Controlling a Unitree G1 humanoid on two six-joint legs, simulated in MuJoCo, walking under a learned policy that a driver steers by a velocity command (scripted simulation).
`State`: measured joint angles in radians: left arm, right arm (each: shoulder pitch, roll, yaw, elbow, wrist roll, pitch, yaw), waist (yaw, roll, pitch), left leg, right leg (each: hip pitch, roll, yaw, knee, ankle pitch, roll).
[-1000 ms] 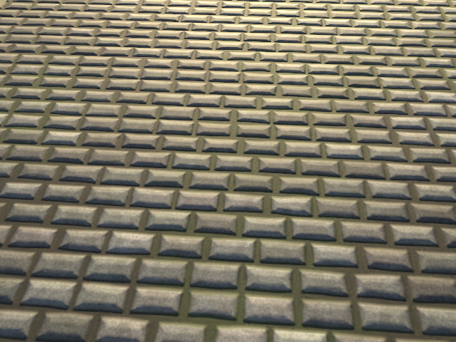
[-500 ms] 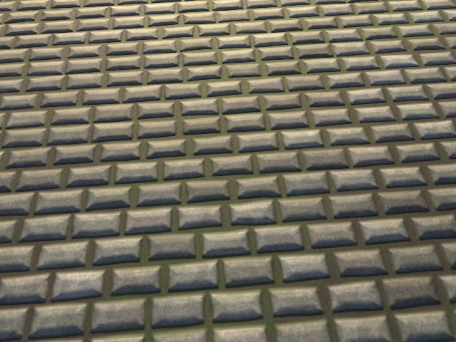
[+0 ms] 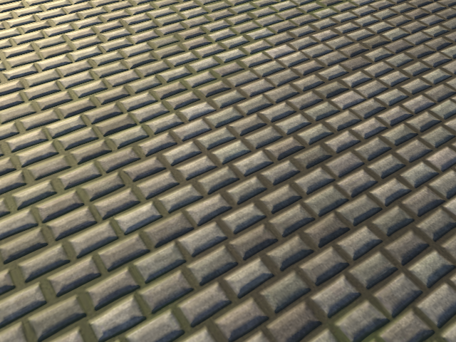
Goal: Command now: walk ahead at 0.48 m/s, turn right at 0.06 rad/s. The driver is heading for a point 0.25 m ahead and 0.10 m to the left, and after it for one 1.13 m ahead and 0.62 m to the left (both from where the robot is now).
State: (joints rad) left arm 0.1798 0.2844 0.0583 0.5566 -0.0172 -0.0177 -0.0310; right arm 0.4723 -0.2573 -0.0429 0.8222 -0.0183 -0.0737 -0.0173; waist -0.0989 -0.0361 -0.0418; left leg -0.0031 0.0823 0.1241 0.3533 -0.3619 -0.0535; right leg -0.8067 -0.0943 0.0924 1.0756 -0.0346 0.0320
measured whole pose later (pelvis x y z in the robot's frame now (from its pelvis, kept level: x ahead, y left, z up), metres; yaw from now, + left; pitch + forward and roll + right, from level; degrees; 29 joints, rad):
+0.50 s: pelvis +0.16 -0.03 -0.01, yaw +20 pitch +1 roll -3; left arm 0.12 0.30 0.10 0.72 -0.02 -0.03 0.00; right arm 0.18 -0.32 -0.10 0.64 0.02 0.08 0.02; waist -0.01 -0.02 0.02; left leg -0.49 0.10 0.10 0.82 -0.28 0.02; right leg -0.20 -0.14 -0.30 0.50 -0.27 0.06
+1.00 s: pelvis +0.41 +0.14 -0.02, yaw +48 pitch +5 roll -4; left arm -0.12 0.28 0.08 0.63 -0.03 -0.15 -0.06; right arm 0.54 -0.27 -0.07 0.72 0.04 -0.03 -0.04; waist -0.11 -0.01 0.00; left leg 0.10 0.00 -0.32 0.37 -0.53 0.08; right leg -0.58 0.04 0.06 0.48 -0.03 0.03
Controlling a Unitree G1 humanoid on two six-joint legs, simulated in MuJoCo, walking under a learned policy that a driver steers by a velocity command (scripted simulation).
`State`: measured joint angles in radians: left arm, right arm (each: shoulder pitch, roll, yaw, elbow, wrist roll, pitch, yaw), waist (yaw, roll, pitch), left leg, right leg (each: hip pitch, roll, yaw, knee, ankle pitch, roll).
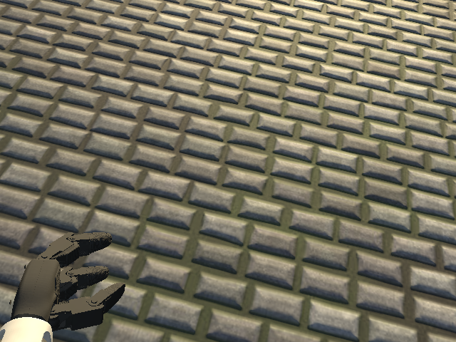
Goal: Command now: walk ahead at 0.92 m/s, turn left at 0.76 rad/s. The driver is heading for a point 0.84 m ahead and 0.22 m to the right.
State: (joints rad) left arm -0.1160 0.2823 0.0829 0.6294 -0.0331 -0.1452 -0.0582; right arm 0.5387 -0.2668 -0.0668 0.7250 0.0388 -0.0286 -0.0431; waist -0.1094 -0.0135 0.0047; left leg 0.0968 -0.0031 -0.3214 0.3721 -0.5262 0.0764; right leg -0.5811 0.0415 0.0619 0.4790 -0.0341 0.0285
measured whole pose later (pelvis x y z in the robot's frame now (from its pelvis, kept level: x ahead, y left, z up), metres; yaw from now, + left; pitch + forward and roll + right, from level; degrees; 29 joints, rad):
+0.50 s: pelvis +0.42 +0.02 +0.00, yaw -10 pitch +0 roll +1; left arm 0.41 0.28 0.05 0.77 -0.06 -0.06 0.00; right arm 0.18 -0.25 -0.03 0.63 -0.01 -0.11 0.01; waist 0.03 -0.05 0.00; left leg -0.36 0.03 0.03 0.67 -0.31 -0.03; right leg -0.40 -0.01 0.08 1.33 -0.36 -0.04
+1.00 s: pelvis +0.80 -0.14 +0.01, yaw -34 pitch -1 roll +0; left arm 0.29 0.29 0.05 0.71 0.00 -0.06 -0.04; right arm 0.10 -0.29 -0.03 0.64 0.01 -0.11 -0.02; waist 0.04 0.02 0.12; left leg -0.55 0.10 -0.10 1.25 -0.37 -0.03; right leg -0.30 0.16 -0.02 0.54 -0.21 -0.14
